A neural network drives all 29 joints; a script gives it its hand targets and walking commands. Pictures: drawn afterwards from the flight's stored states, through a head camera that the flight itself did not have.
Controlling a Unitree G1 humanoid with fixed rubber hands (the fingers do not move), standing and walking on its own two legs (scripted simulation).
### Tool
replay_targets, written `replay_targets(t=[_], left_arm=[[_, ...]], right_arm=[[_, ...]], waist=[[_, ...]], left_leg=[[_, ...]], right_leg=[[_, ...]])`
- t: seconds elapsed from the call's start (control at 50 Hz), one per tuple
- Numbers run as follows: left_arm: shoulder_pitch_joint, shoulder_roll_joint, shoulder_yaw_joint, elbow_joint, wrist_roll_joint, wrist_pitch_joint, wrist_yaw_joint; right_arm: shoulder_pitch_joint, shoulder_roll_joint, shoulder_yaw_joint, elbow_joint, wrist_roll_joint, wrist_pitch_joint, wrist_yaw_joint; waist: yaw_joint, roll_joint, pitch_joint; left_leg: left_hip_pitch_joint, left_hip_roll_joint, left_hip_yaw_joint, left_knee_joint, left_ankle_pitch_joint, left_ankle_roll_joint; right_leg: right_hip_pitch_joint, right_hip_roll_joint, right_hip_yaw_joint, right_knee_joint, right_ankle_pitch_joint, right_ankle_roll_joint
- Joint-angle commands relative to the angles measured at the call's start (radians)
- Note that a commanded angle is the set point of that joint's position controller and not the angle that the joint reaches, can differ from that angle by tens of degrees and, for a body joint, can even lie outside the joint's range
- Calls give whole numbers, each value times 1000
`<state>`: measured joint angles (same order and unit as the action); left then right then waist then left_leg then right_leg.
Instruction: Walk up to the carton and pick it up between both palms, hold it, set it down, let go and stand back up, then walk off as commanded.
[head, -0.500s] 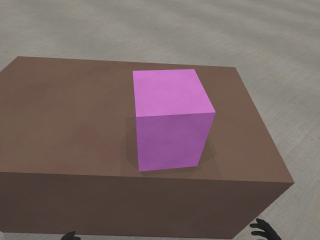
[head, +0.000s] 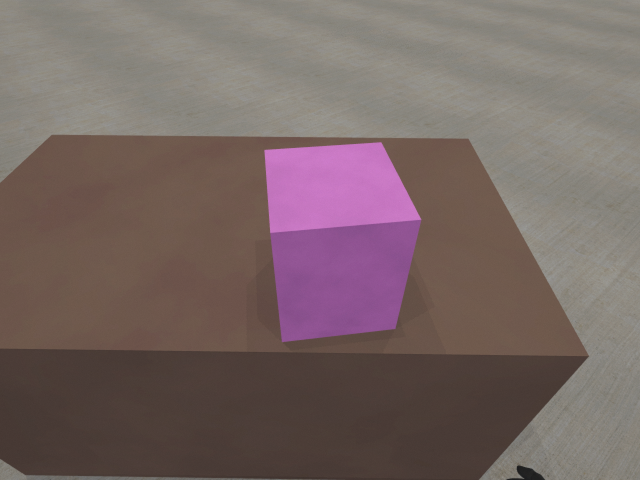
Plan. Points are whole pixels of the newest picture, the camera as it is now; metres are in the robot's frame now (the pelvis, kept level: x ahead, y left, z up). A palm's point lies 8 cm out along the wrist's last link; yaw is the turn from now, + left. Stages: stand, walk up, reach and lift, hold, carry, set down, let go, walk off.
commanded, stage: stand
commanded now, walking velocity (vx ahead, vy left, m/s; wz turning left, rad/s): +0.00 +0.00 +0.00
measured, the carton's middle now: (331, 241) +0.49 +0.04 +0.02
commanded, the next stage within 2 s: walk off in 1.58 s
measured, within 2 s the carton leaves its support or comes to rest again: neither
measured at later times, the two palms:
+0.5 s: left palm out of the picture +0.03 +0.28 -0.11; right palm out of the picture +0.13 -0.28 -0.10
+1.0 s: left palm out of the picture +0.01 +0.28 -0.12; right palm out of the picture +0.11 -0.28 -0.11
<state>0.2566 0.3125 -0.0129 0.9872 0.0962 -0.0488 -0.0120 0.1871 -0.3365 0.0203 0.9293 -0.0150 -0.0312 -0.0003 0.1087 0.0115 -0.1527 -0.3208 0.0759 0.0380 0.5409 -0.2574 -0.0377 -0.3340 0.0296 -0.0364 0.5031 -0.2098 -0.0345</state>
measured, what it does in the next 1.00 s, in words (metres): stands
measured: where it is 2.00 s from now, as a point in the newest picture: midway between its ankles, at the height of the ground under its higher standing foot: outside the picture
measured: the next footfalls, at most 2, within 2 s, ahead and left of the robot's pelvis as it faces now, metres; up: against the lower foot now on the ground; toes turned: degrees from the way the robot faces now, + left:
none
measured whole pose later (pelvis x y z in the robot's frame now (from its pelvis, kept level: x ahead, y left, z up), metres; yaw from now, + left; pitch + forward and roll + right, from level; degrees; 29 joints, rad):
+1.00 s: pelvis -0.01 +0.00 +0.00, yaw +0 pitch +2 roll +0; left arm 0.26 0.31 -0.01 1.03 0.10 -0.05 0.00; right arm 0.19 -0.34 0.02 0.99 -0.02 -0.02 0.00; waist 0.11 0.01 -0.13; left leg -0.32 0.07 0.04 0.51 -0.22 -0.04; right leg -0.33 0.03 -0.04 0.47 -0.17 -0.03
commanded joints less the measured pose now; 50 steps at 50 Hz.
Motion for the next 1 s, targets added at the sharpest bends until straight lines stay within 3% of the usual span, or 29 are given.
replay_targets(t=[0.0, 0.08, 0.12, 0.16, 0.24, 0.26, 0.3, 0.32, 0.34, 0.4, 0.48, 0.5, 0.52, 0.54, 0.56, 0.58, 0.6, 0.66, 0.7, 0.74, 0.76, 0.78, 0.8, 0.82, 0.84, 0.88, 0.94, 0.96, 0.98], left_arm=[[-33, 235, 59, 13, -76, -42, 15], [-51, 244, 61, 11, -77, -36, 17], [-59, 259, 70, 10, -75, -37, 15], [-61, 264, 70, 17, -77, -34, 16], [-64, 268, 70, 18, -78, -21, 19], [-56, 259, 72, 10, -80, -23, 17], [-66, 258, 70, 8, -75, -29, 20], [-35, 233, 64, 19, -88, -32, 18], [-24, 220, 60, 33, -81, -29, 16], [-30, 240, 63, 34, -88, -34, 19], [-15, 250, 64, 39, -82, -36, 18], [5, 224, 55, 43, -85, -33, 15], [-19, 235, 58, 52, -79, -32, 19], [-42, 242, 60, 36, -85, -33, 21], [-24, 211, 50, 42, -89, -30, 18], [-56, 249, 59, 39, -80, -30, 21], [-15, 233, 61, 50, -81, -28, 20], [-45, 235, 58, 38, -84, -31, 22], [-41, 242, 60, 38, -81, -30, 23], [-73, 248, 62, 36, -81, -25, 21], [-33, 244, 61, 44, -83, -23, 24], [-38, 240, 56, 50, -79, -26, 21], [-60, 259, 69, 46, -77, -19, 26], [-83, 269, 75, 34, -80, -17, 24], [-46, 239, 66, 51, -78, -16, 20], [-36, 219, 58, 60, -75, -20, 16], [-26, 224, 56, 52, -81, -22, 13], [-46, 263, 68, 52, -80, -22, 15], [-31, 228, 63, 45, -86, -20, 18]], right_arm=[[6, -200, -75, -63, -10, -11, -4], [31, -191, -62, -29, -5, -9, -1], [8, -200, -64, -36, -3, -6, -2], [51, -178, -56, -16, 3, -6, -4], [22, -190, -61, -24, -1, -6, 3], [19, -188, -55, -17, -2, -10, -2], [21, -198, -61, -16, 0, -15, -1], [12, -205, -55, -14, -1, -16, -5], [-10, -210, -63, -25, -3, -16, -3], [10, -195, -58, -8, 6, -14, -9], [23, -186, -59, 11, 12, -11, -8], [7, -190, -59, 2, 3, -10, -9], [41, -195, -62, 8, 8, -8, -7], [11, -186, -58, -6, 9, -8, -8], [-11, -199, -57, -3, -2, -11, -5], [10, -201, -58, 2, 4, -2, -3], [-13, -203, -60, -12, 1, -7, -4], [29, -196, -54, 9, 5, -3, -8], [19, -199, -55, 15, 2, 1, -2], [22, -186, -59, 11, 9, -1, -1], [3, -191, -53, 1, 4, 1, 2], [23, -185, -57, 8, 9, 3, 5], [18, -192, -55, 10, -2, 4, -1], [7, -176, -52, 4, 3, 4, -2], [23, -206, -63, 23, 4, -2, 2], [21, -185, -56, 13, 1, 0, -4], [21, -181, -52, 9, 0, -5, -1], [31, -193, -58, 6, 0, -4, -1], [-14, -193, -54, 6, -3, -7, -2]], waist=[[-103, -16, 64], [-112, -1, 85], [-111, -22, 118], [-115, -45, 110], [-115, -38, 115], [-100, -39, 124], [-126, 12, 103], [-105, -15, 78], [-105, -32, 63], [-110, 22, 40], [-118, -18, 63], [-103, -10, 60], [-121, -25, 71], [-122, 7, 76], [-95, -1, 51], [-119, -4, 92], [-93, 1, 68], [-116, 30, 114], [-107, -34, 81], [-135, -33, 132], [-101, -72, 159], [-120, -49, 130], [-113, -54, 140], [-130, -46, 143], [-113, 2, 126], [-120, -29, 162], [-117, 26, 139], [-120, 3, 138], [-92, -22, 140]], left_leg=[[102, 62, -101, -134, 28, 86], [95, 62, -107, -137, 4, 88], [67, 51, -86, -127, 0, 82], [69, 44, -86, -119, -33, 83], [53, 36, -78, -120, -22, 78], [46, 50, -99, -139, 3, 86], [86, 63, -101, -153, 51, 85], [111, 73, -119, -162, 85, 93], [110, 73, -99, -144, 109, 78], [125, 70, -100, -143, 130, 77], [110, 68, -98, -117, 87, 81], [111, 70, -98, -130, 77, 81], [88, 53, -87, -109, 51, 76], [93, 62, -92, -150, 45, 76], [96, 73, -108, -150, 62, 85], [98, 61, -102, -150, 80, 81], [102, 72, -96, -151, 81, 84], [91, 70, -97, -164, 35, 82], [99, 63, -88, -148, 25, 77], [74, 52, -80, -138, -21, 79], [53, 59, -93, -139, -17, 83], [55, 44, -84, -129, -22, 81], [46, 36, -73, -142, -37, 76], [71, 44, -74, -137, -3, 68], [78, 44, -77, -137, -29, 75], [68, 51, -87, -140, -15, 75], [81, 62, -97, -157, -15, 81], [71, 64, -96, -174, -10, 84], [42, 66, -100, -180, -20, 83]], right_leg=[[88, -157, 149, -165, 9, 7], [68, -166, 154, -182, -65, 2], [69, -168, 165, -207, -113, 21], [64, -175, 193, -222, -179, 3], [86, -176, 199, -228, -176, 13], [89, -183, 191, -208, -118, -5], [92, -165, 153, -183, 12, -1], [105, -157, 144, -159, 74, 1], [126, -153, 125, -152, 100, 13], [147, -158, 126, -126, 136, 5], [121, -162, 121, -139, 127, 4], [118, -161, 136, -150, 114, 0], [126, -169, 143, -159, 93, 16], [110, -171, 152, -158, 87, -2], [130, -160, 129, -149, 101, -2], [110, -153, 127, -161, 83, 6], [114, -158, 130, -157, 85, 3], [84, -157, 137, -175, 29, -1], [93, -157, 145, -196, -57, 2], [55, -170, 171, -238, -152, 8], [53, -168, 175, -241, -179, 11], [63, -173, 187, -240, -196, 13], [74, -180, 194, -237, -209, 16], [33, -172, 189, -244, -193, 11], [58, -175, 189, -242, -189, 10], [37, -171, 165, -234, -195, 13], [73, -157, 154, -205, -106, 12], [73, -157, 155, -191, -102, 5], [92, -148, 145, -177, -79, 8]])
